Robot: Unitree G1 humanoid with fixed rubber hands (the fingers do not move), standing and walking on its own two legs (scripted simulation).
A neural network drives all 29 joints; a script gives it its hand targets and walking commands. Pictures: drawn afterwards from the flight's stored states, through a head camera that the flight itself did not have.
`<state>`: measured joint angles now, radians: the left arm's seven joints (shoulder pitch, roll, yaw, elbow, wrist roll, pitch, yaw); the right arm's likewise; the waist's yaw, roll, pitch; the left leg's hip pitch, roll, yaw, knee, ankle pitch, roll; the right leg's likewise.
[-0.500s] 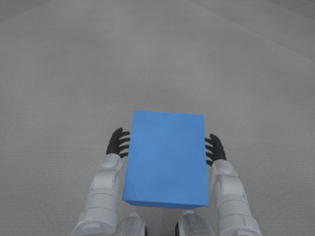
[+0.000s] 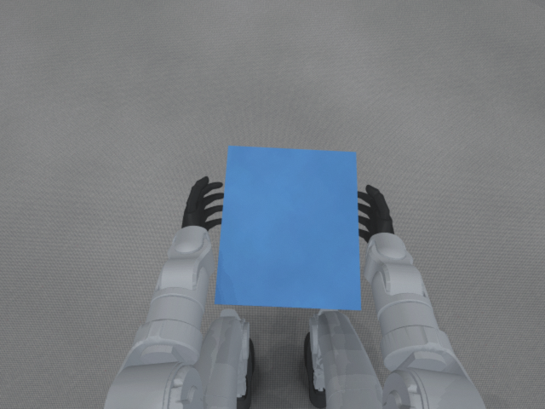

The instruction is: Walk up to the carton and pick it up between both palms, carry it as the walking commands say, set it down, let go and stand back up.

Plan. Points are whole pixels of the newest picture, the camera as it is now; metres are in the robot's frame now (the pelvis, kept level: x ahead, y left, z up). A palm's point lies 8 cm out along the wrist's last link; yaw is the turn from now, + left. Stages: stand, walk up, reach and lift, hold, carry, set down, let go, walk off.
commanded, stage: set down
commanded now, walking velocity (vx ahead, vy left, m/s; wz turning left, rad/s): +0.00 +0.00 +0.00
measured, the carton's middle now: (284, 239) +0.37 -0.02 -0.14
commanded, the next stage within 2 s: none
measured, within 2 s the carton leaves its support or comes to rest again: neither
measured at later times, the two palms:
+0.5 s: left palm (209, 226) +0.41 +0.12 -0.15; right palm (362, 235) +0.38 -0.16 -0.16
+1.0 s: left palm (223, 232) +0.43 +0.11 -0.27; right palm (350, 238) +0.41 -0.17 -0.28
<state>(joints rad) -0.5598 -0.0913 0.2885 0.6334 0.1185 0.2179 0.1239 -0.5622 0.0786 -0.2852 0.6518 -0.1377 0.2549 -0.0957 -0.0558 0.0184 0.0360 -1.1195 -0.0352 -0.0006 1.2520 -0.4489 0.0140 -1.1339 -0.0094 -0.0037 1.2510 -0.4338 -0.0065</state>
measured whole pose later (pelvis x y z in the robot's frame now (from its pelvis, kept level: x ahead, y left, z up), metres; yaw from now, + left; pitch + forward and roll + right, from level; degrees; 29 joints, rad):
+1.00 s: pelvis -0.05 +0.00 -0.15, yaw +0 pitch +19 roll -1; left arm -1.05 0.06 0.24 0.50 -0.04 0.32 0.21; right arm -1.03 -0.10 -0.26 0.52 0.01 0.34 -0.13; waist -0.05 0.03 0.53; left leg -1.62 -0.10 -0.04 1.84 -0.55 -0.02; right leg -1.63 0.05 0.02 1.82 -0.53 0.02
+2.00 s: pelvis -0.04 -0.01 -0.26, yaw +0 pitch +25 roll +1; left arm -1.33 0.18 0.24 0.82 -0.08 0.26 0.20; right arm -1.36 -0.22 -0.17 0.88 0.08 0.30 -0.17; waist -0.05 0.02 0.53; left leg -2.01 -0.11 -0.01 2.16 -0.60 -0.04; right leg -2.03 0.06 0.02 2.15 -0.57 0.02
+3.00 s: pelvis -0.04 +0.00 -0.30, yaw +0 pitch +26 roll -1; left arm -1.48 0.25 0.25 1.06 -0.06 0.21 0.14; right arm -1.46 -0.28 -0.14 1.04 0.07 0.27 -0.05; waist -0.06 0.05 0.52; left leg -2.16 -0.13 -0.02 2.28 -0.58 -0.04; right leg -2.15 0.06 0.01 2.26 -0.56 0.03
